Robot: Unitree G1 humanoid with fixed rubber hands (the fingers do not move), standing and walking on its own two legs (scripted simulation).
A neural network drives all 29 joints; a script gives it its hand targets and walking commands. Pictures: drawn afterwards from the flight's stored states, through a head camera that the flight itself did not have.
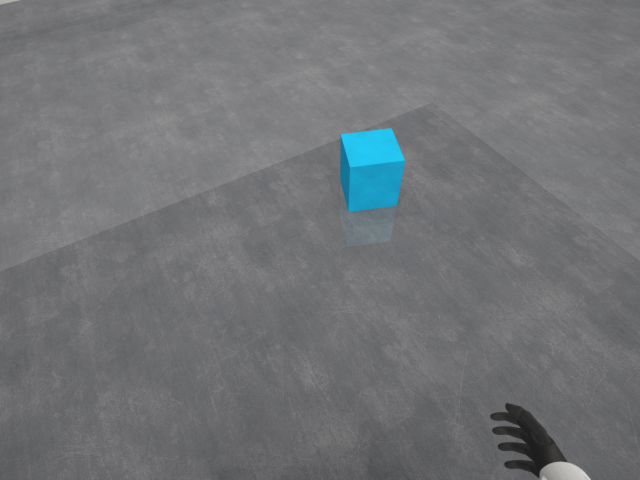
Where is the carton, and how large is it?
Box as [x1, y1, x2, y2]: [340, 128, 404, 211]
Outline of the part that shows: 391,128 341,134 340,180 348,211 396,205 404,159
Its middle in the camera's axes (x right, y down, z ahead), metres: +0.20 -0.31 +1.61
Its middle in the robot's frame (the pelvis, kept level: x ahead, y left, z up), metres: +1.30 -0.14 -0.65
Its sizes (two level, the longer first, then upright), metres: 0.210 0.200 0.250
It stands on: the floor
